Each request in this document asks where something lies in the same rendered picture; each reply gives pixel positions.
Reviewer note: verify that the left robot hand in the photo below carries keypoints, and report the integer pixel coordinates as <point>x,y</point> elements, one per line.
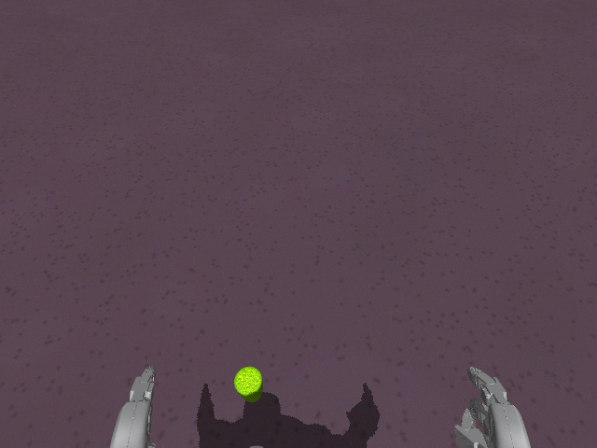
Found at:
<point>133,426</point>

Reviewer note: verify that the cup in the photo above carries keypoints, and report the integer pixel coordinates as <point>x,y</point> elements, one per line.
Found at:
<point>248,383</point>

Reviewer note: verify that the right robot hand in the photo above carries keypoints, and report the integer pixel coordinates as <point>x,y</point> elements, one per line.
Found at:
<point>502,422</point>

